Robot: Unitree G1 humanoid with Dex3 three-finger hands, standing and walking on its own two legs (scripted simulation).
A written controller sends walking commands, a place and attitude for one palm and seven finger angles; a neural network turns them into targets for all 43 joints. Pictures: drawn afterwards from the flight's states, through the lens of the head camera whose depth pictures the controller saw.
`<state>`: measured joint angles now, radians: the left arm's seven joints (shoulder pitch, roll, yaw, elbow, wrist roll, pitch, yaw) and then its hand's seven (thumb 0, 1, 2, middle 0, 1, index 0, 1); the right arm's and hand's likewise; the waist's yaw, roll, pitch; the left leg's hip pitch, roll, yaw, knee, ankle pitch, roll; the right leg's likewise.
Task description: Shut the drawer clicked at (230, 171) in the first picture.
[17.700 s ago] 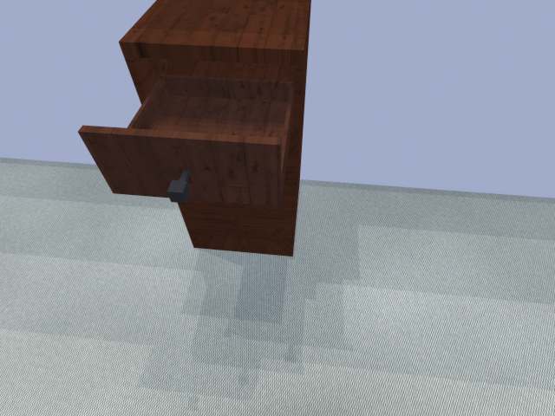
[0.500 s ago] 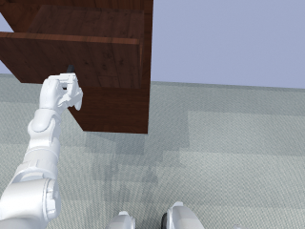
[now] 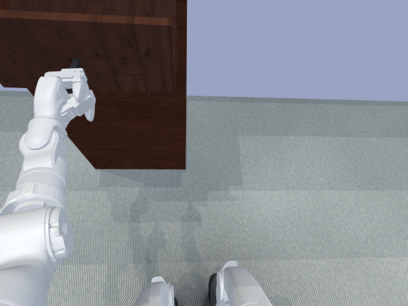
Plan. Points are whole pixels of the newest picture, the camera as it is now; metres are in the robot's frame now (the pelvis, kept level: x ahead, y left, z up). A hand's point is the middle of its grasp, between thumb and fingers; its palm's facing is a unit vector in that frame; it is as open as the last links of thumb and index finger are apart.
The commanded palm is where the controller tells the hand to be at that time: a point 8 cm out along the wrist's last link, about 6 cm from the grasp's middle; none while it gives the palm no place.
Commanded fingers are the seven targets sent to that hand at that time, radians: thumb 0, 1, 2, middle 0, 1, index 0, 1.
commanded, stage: push the drawer shut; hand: left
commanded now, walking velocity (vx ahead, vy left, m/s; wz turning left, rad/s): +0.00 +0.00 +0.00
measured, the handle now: (73, 74) +0.56 +0.22 +0.06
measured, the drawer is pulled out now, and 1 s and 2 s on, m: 0.08 0.00 0.00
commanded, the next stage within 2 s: pull the fist back off the drawer in 0.90 s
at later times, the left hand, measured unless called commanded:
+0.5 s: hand (94, 77) +0.55 +0.18 +0.06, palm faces -0.05 -1.00 -0.02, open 3.3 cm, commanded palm +0.54 +0.22 +0.06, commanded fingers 0.00 0.90 0.90 -1.40 -1.60 -1.40 -1.60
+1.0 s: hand (96, 67) +0.57 +0.18 +0.06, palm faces -0.05 -1.00 -0.01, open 3.4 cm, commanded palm +0.60 +0.21 +0.06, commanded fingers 0.00 0.90 0.90 -1.40 -1.60 -1.40 -1.60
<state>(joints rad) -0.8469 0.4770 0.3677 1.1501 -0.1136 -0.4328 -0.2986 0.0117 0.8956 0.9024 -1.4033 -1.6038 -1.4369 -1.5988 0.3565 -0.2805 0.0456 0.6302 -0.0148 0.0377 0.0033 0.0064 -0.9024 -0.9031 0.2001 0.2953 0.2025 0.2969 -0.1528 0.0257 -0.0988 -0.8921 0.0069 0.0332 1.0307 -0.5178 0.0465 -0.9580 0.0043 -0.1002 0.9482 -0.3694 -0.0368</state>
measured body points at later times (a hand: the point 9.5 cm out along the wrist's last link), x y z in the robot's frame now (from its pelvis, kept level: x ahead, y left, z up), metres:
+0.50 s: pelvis +0.00 +0.01 -0.01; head +0.16 +0.02 +0.41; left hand +0.54 +0.24 +0.07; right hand -0.03 -0.26 -0.11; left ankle -0.02 +0.09 -0.67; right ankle +0.04 -0.10 -0.67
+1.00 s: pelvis -0.02 +0.01 -0.03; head +0.16 +0.04 +0.38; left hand +0.57 +0.23 +0.07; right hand -0.08 -0.24 -0.11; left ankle -0.02 +0.09 -0.67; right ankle +0.04 -0.10 -0.67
